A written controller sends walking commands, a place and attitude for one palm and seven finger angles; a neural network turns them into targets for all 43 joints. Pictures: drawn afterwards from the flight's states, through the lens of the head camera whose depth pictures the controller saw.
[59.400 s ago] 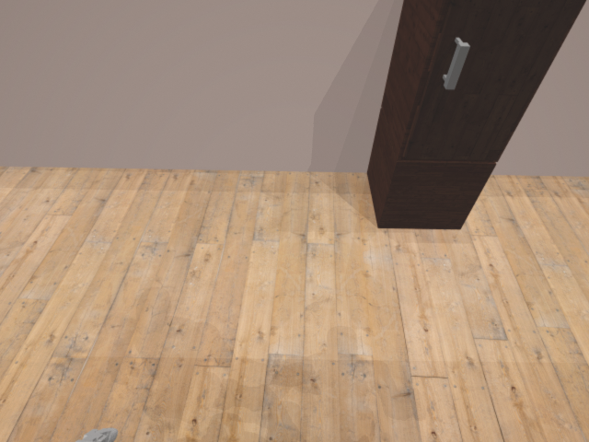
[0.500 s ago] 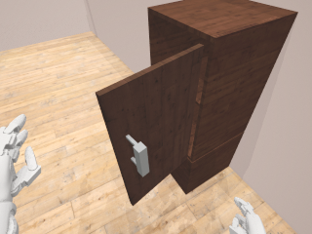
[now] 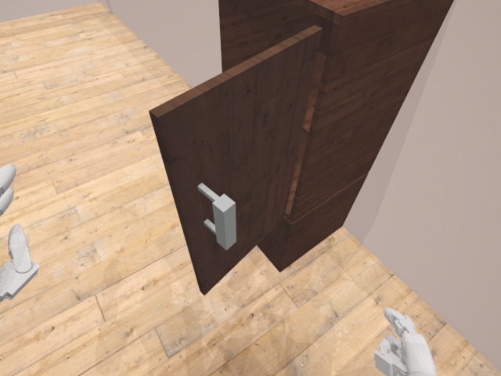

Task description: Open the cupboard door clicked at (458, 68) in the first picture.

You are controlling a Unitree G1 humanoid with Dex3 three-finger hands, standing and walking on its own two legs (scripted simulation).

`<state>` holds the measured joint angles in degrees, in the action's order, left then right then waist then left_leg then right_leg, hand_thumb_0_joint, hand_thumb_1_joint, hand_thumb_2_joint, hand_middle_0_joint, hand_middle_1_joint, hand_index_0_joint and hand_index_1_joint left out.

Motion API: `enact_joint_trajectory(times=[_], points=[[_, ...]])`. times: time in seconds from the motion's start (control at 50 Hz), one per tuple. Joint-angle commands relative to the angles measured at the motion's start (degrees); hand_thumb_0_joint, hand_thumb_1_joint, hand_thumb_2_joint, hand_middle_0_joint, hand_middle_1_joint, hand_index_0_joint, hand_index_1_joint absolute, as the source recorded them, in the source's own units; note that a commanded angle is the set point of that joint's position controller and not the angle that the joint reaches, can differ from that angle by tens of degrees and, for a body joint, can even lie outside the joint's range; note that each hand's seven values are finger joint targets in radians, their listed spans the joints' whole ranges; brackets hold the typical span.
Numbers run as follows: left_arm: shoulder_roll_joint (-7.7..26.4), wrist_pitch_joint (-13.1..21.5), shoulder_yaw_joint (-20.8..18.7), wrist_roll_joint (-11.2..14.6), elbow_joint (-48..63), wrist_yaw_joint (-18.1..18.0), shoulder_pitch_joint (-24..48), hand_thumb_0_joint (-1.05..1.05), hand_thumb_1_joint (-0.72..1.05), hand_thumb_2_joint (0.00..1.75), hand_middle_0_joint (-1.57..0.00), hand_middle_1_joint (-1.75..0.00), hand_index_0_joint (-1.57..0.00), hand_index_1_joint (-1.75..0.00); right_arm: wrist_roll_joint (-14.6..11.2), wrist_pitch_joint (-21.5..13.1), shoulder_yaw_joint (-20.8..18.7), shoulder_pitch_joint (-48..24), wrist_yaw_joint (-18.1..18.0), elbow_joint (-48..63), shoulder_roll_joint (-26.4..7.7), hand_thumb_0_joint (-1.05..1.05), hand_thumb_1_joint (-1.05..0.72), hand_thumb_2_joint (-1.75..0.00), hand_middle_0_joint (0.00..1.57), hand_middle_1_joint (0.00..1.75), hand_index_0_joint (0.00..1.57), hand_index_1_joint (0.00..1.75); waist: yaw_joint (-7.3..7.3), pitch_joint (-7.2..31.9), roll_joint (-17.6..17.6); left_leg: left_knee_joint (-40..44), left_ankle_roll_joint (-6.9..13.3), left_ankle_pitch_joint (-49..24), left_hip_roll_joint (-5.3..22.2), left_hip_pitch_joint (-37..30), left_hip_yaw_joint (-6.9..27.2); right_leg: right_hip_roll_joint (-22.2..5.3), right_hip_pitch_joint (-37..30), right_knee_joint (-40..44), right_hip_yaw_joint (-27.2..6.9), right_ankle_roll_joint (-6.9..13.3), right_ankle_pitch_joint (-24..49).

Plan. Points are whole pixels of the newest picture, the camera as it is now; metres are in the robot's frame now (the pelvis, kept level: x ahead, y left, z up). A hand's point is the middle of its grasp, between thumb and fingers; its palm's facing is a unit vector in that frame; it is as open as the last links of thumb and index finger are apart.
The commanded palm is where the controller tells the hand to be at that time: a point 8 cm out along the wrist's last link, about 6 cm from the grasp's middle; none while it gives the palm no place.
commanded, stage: step back with the hand held close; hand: left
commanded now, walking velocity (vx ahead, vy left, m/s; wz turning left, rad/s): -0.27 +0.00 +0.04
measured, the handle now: (216, 216) +0.37 +0.09 +0.03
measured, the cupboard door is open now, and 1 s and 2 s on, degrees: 100 100 100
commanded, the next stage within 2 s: stop stepping back and stand still in 0.78 s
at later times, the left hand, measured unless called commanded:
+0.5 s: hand out of the picture +0.12 +0.28 +0.16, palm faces +0.51 -0.73 -0.47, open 7.4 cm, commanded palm +0.06 +0.30 +0.18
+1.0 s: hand out of the picture +0.00 +0.25 +0.17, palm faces +0.41 -0.79 -0.45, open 7.4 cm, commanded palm -0.06 +0.28 +0.18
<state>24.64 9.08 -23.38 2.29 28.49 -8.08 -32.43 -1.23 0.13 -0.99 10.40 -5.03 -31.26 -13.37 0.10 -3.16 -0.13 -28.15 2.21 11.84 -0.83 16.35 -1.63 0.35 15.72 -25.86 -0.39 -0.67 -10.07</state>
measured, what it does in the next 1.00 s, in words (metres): walks backwards: right foot, then left foot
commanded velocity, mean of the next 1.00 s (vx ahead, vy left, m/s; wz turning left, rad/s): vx -0.27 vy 0.01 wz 0.00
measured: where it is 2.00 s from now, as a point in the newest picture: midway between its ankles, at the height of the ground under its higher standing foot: outside the picture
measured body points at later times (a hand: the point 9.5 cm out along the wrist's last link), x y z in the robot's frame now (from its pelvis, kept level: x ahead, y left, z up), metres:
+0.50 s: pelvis -0.07 +0.00 -0.01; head -0.04 +0.01 +0.43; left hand +0.09 +0.31 +0.19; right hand +0.11 -0.22 -0.10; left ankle +0.03 +0.10 -0.74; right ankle -0.11 -0.12 -0.74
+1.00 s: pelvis -0.20 -0.02 +0.00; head -0.18 +0.01 +0.45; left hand -0.02 +0.29 +0.19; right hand -0.01 -0.23 -0.06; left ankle -0.06 +0.08 -0.74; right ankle -0.30 -0.12 -0.71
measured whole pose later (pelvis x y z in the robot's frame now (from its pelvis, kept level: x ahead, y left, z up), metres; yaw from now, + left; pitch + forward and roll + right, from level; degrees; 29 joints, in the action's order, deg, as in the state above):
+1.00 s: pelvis -0.20 -0.02 +0.00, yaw +1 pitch +2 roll -2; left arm 26.4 6.9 -24.2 4.0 32.3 -9.4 -31.8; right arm 0.5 -6.4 1.2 9.3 -3.2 -34.1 -9.5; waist 0.2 0.9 1.3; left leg -16.7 1.1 -1.5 1.2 24.0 -1.3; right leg 2.9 9.0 -34.6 3.1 1.2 -28.6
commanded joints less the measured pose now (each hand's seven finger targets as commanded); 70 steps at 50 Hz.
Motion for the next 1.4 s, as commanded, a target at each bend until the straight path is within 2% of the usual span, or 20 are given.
enact_joint_trajectory(times=[0.0,0.2,0.32,0.4,0.46,0.5,0.58,0.62,0.66,0.72,0.82,0.94,0.96,1.0,1.02,1.1,1.2,1.26,1.3,1.38], points=[[8.9,4.0,-9.0,-0.7,11.9,-1.9,0.0,0.00,0.90,0.90,-0.20,-0.30,-0.20,-0.30,0.5,-3.8,-2.4,-4.6,-0.3,9.8,-7.3,0.00,-0.90,-0.90,0.20,0.30,0.20,0.30,-0.71,9.6,-6.1,9.7,1.9,5.2,7.6,14.8,7.2,-0.6,-16.0,-6.2,-1.7,0.0,9.8],[8.6,5.8,-8.1,-1.8,14.4,-2.5,6.3,0.00,0.90,0.90,-0.20,-0.30,-0.20,-0.30,1.2,-6.5,-2.0,-2.7,-0.1,8.4,-7.3,0.00,-0.90,-0.90,0.20,0.30,0.20,0.30,0.80,5.0,-2.3,4.7,1.4,22.8,4.8,16.7,8.2,-2.9,-2.3,-0.1,-5.7,1.4,-11.6],[9.0,7.0,-10.8,-2.9,14.9,-2.3,5.7,0.00,0.90,0.90,-0.20,-0.30,-0.20,-0.30,1.7,-8.8,-2.5,-3.3,0.1,8.1,-6.9,0.00,-0.90,-0.90,0.20,0.30,0.20,0.30,-0.66,7.8,-13.0,17.9,6.5,30.6,16.4,29.5,17.9,4.8,-17.1,-24.7,-0.4,-0.8,-7.2],[6.3,7.6,-8.2,-1.2,11.8,-1.5,3.6,0.00,0.90,0.90,-0.20,-0.30,-0.20,-0.30,2.4,-9.9,-2.0,-3.4,1.1,5.8,-6.1,0.00,-0.90,-0.90,0.20,0.30,0.20,0.30,-0.02,3.6,-8.8,10.3,3.7,17.2,12.0,18.6,13.4,3.1,-7.9,-5.6,-2.5,1.6,-8.7],[8.9,8.5,-6.9,-0.5,10.5,-2.2,5.4,0.00,0.90,0.90,-0.20,-0.30,-0.20,-0.30,1.7,-8.9,-1.7,-2.9,1.7,3.1,-4.7,0.00,-0.90,-0.90,0.20,0.30,0.20,0.30,1.08,12.5,0.8,-5.6,-2.3,-7.4,3.2,-2.6,0.8,-8.8,1.7,4.8,-13.7,3.4,25.3],[11.1,7.5,-7.7,-0.6,11.5,-2.4,6.5,0.00,0.90,0.90,-0.20,-0.30,-0.20,-0.30,0.6,-8.1,-2.8,-3.9,1.0,3.8,-5.2,0.00,-0.90,-0.90,0.20,0.30,0.20,0.30,0.77,16.8,9.7,-12.9,-2.3,-0.9,0.1,-2.5,-0.2,-10.7,-2.0,3.5,-12.3,1.4,39.9],[12.7,6.1,-9.6,-0.6,11.6,-1.5,3.5,0.00,0.90,0.90,-0.20,-0.30,-0.20,-0.30,0.9,-6.0,-1.0,-7.4,0.1,5.1,-4.5,0.00,-0.90,-0.90,0.20,0.30,0.20,0.30,0.44,8.9,2.0,-4.4,-2.7,-2.2,0.4,3.7,1.8,-9.5,-3.9,0.9,-9.8,4.8,40.6],[13.7,6.1,-11.0,0.0,13.9,-1.2,2.7,0.00,0.90,0.90,-0.20,-0.30,-0.20,-0.30,0.3,-5.0,-1.6,-5.8,-0.3,5.9,-6.1,0.00,-0.90,-0.90,0.20,0.30,0.20,0.30,-0.30,14.0,-4.8,4.4,-1.6,-37.2,5.2,-6.4,4.7,-0.4,-5.4,-4.1,-3.2,-0.3,33.1],[13.5,5.9,-10.7,1.6,16.6,-0.3,-0.8,0.00,0.90,0.90,-0.20,-0.30,-0.20,-0.30,1.2,-5.7,-2.2,-4.7,1.1,7.1,-5.5,0.00,-0.90,-0.90,0.20,0.30,0.20,0.30,-0.99,21.8,-16.0,8.1,0.8,-60.6,15.7,-17.3,14.3,4.6,2.0,-18.6,-1.1,-0.6,-15.8],[9.7,5.3,-8.4,1.6,17.3,-0.7,-2.7,0.00,0.90,0.90,-0.20,-0.30,-0.20,-0.30,1.4,-8.8,-3.0,-2.5,2.3,5.0,-5.6,0.00,-0.90,-0.90,0.20,0.30,0.20,0.30,-1.33,17.8,-8.4,9.1,6.0,-42.3,18.3,-13.4,11.8,3.5,6.7,-30.1,-3.0,-0.3,-19.2],[9.2,2.1,-7.3,1.4,15.5,-1.8,0.2,0.00,0.90,0.90,-0.20,-0.30,-0.20,-0.30,1.7,-9.5,-2.3,-5.5,1.6,4.0,-6.2,0.00,-0.90,-0.90,0.20,0.30,0.20,0.30,-0.36,12.9,-9.0,17.3,5.6,-9.5,16.9,-2.9,10.2,3.0,3.0,-30.6,0.1,-0.9,-17.5],[10.2,1.4,-7.5,1.7,16.9,-2.7,0.2,0.00,0.90,0.90,-0.20,-0.30,-0.20,-0.30,1.9,-9.2,-1.1,-5.4,1.3,5.1,-5.3,0.00,-0.90,-0.90,0.20,0.30,0.20,0.30,-0.54,12.6,-17.2,22.2,-2.2,19.9,7.8,5.8,4.0,6.4,-14.0,-1.4,8.8,2.6,-19.9],[10.8,1.5,-7.6,1.5,17.4,-2.4,-0.7,0.00,0.90,0.90,-0.20,-0.30,-0.20,-0.30,1.9,-8.7,-0.9,-5.3,1.4,5.5,-4.9,0.00,-0.90,-0.90,0.20,0.30,0.20,0.30,-0.39,11.1,-13.6,15.7,-4.5,18.0,3.4,5.9,0.6,4.5,-13.6,8.8,7.2,3.6,-17.5],[15.5,2.9,-10.8,1.1,20.0,-2.6,-1.0,0.00,0.90,0.90,-0.20,-0.30,-0.20,-0.30,2.5,-7.1,-0.5,-5.1,1.9,4.6,-4.3,0.00,-0.90,-0.90,0.20,0.30,0.20,0.30,-0.70,9.1,6.2,-19.2,-4.7,6.5,-1.2,-1.5,0.8,-17.9,8.9,21.9,-17.5,10.3,-17.9],[17.6,3.5,-13.2,1.0,20.6,-3.3,1.9,0.00,0.90,0.90,-0.20,-0.30,-0.20,-0.30,3.3,-6.9,-0.1,-4.9,1.9,3.8,-5.3,0.00,-0.90,-0.90,0.20,0.30,0.20,0.30,-0.86,7.7,5.7,-29.6,-4.4,8.2,0.5,7.6,3.0,-23.3,9.4,20.9,-19.4,13.2,-12.9],[10.5,3.4,-7.2,0.0,8.6,-2.5,8.0,0.00,0.90,0.90,-0.20,-0.30,-0.20,-0.30,1.0,-8.4,-0.8,-2.9,0.4,1.9,-5.1,0.00,-0.90,-0.90,0.20,0.30,0.20,0.30,1.14,2.6,4.3,-24.0,-3.3,4.3,4.0,14.0,2.7,-15.2,-0.9,10.3,-7.8,7.9,3.6],[9.2,4.7,-5.3,-1.0,5.3,-2.8,10.7,0.00,0.90,0.90,-0.20,-0.30,-0.20,-0.30,1.5,-10.0,-0.9,-2.4,-0.7,1.6,-5.0,0.00,-0.90,-0.90,0.20,0.30,0.20,0.30,-0.19,3.1,5.4,0.4,-0.1,4.2,1.2,-0.7,-4.0,-11.7,-2.1,5.4,-7.1,5.7,1.1],[9.6,5.7,-6.6,-0.6,10.0,-2.8,8.3,0.00,0.90,0.90,-0.20,-0.30,-0.20,-0.30,0.8,-10.2,-2.1,-1.2,-0.3,3.3,-7.0,0.00,-0.90,-0.90,0.20,0.30,0.20,0.30,0.21,8.6,-3.4,2.3,3.1,-13.1,8.1,-10.6,5.3,-4.2,-1.1,-7.0,-2.1,0.7,11.8],[9.7,6.0,-7.4,-0.6,11.2,-2.5,4.0,0.00,0.90,0.90,-0.20,-0.30,-0.20,-0.30,1.5,-10.3,-0.9,-0.2,0.1,2.5,-4.9,0.00,-0.90,-0.90,0.20,0.30,0.20,0.30,0.79,10.4,-9.5,4.8,5.7,-20.9,12.5,-11.0,13.1,-0.4,2.0,-12.2,3.4,-0.3,-4.6],[10.9,6.1,-9.9,-1.1,11.4,-2.5,2.1,0.00,0.90,0.90,-0.20,-0.30,-0.20,-0.30,1.4,-11.2,-1.1,-1.9,0.5,2.6,-6.2,0.00,-0.90,-0.90,0.20,0.30,0.20,0.30,0.05,5.3,-9.6,8.1,3.0,-1.6,11.3,3.6,7.6,-0.3,-7.1,-2.1,3.5,0.4,-7.9]])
